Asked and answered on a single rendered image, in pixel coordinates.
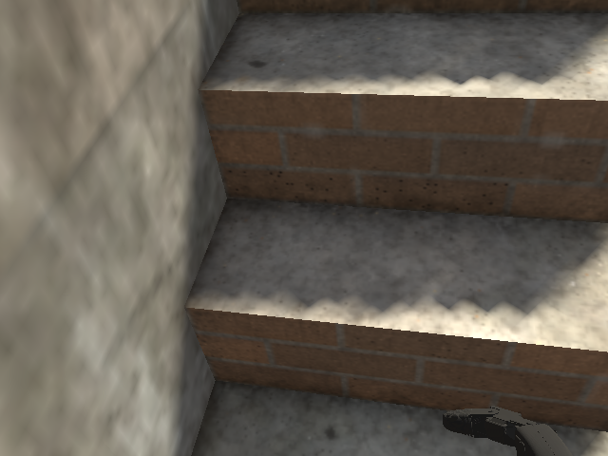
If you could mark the right robot hand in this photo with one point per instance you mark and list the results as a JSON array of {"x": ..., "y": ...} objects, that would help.
[{"x": 508, "y": 428}]

